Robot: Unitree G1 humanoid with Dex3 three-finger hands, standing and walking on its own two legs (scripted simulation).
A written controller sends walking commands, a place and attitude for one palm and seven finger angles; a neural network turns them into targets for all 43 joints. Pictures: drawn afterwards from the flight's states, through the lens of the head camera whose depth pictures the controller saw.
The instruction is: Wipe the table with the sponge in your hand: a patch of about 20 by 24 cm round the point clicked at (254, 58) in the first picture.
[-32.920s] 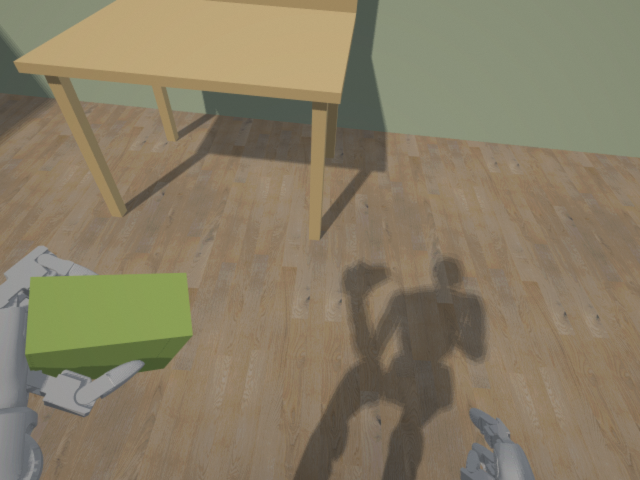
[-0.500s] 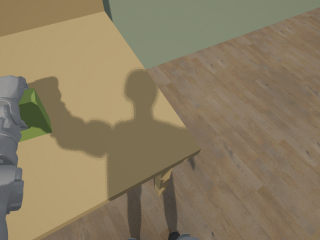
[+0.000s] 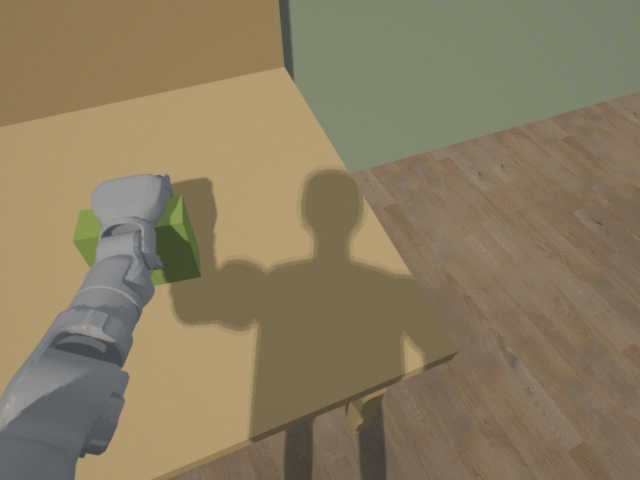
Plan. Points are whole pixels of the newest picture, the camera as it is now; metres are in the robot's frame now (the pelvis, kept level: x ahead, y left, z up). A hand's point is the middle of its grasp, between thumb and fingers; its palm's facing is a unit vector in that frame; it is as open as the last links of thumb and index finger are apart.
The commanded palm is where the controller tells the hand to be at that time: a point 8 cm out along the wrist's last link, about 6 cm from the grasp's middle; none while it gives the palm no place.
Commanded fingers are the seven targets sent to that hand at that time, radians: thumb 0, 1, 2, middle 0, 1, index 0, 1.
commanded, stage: slide across to the middle lane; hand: left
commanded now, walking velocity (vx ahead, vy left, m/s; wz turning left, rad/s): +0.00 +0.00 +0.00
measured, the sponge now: (148, 254) +0.41 +0.29 -0.01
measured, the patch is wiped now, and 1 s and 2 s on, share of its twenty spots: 0.30 0.55 0.65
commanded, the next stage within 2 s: wipe back along the middle lane in 0.04 s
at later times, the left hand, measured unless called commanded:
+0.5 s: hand (174, 238) +0.41 +0.24 +0.04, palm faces -0.07 -0.02 -1.00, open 10.3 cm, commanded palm +0.38 +0.22 +0.07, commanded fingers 0.00 0.10 1.30 -1.20 -1.60 -1.20 -1.60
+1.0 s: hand (176, 264) +0.37 +0.22 +0.03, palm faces -0.02 -0.03 -1.00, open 10.3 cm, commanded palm +0.33 +0.20 +0.07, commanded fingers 0.00 0.10 1.30 -1.20 -1.60 -1.20 -1.60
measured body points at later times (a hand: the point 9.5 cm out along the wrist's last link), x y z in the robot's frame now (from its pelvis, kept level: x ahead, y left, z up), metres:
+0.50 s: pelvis -0.01 -0.02 +0.01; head +0.04 -0.03 +0.45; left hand +0.41 +0.23 +0.09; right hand +0.07 -0.30 -0.13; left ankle -0.05 +0.07 -0.73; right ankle -0.02 -0.13 -0.73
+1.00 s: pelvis -0.01 -0.01 +0.01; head +0.01 -0.03 +0.46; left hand +0.37 +0.22 +0.09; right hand +0.14 -0.26 -0.12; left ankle -0.05 +0.07 -0.73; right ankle -0.02 -0.13 -0.73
